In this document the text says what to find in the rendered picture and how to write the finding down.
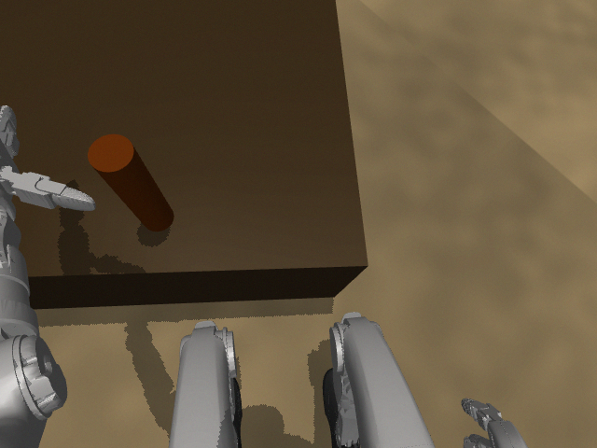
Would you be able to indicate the can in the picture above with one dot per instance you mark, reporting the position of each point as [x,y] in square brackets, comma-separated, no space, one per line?
[115,159]

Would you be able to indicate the left robot arm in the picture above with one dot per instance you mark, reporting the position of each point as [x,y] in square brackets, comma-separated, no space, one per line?
[32,384]

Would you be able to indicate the right robot hand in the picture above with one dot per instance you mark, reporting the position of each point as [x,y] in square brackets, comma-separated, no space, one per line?
[502,434]

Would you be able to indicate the left robot hand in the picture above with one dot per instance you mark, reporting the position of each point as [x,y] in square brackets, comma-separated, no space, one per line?
[31,187]

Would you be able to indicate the right robot foot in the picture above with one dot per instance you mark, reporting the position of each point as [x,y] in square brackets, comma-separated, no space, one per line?
[331,410]

